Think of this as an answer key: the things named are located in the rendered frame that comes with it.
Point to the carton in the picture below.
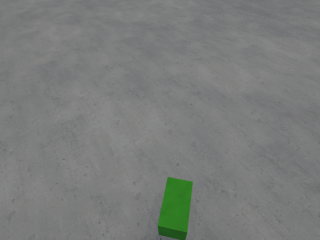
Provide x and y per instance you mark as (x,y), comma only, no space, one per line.
(175,210)

